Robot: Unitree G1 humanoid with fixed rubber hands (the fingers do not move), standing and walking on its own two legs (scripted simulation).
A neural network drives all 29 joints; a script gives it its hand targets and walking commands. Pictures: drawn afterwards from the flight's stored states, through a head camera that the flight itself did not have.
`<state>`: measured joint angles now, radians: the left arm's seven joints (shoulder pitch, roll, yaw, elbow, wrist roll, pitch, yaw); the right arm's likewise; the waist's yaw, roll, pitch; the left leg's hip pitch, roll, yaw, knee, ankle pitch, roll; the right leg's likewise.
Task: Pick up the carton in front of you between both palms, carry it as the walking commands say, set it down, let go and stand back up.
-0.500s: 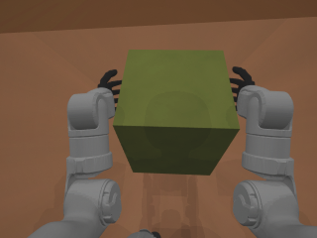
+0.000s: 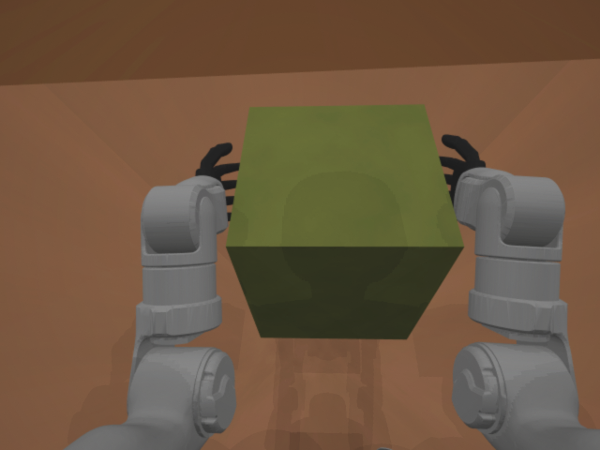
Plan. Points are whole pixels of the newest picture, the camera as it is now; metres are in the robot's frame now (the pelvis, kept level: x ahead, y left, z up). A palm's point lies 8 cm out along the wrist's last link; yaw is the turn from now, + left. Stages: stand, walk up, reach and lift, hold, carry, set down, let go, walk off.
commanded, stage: carry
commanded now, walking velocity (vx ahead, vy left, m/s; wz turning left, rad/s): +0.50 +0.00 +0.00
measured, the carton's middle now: (334, 232) +0.38 +0.00 +0.09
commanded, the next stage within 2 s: none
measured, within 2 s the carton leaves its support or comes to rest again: neither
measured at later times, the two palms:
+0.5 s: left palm (246, 65) +0.66 +0.15 +0.17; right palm (431, 71) +0.63 -0.15 +0.17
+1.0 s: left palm out of the picture +0.92 +0.15 +0.21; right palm out of the picture +0.94 -0.15 +0.21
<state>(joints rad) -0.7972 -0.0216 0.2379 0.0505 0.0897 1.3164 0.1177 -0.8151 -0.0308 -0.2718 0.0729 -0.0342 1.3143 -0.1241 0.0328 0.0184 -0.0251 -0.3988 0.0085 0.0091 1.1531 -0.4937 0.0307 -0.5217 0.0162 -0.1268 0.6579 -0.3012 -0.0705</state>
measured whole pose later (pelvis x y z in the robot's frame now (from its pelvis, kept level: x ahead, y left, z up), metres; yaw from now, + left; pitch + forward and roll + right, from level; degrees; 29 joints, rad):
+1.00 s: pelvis +0.56 -0.02 +0.06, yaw +0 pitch +5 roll +1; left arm -0.77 -0.01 0.24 0.04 0.04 1.32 0.14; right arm -0.81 0.00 -0.27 0.06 -0.08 1.33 -0.13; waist 0.07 0.01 -0.01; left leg -0.74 0.03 0.03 1.18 -0.39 0.03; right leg -0.34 0.01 -0.10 0.51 -0.35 -0.06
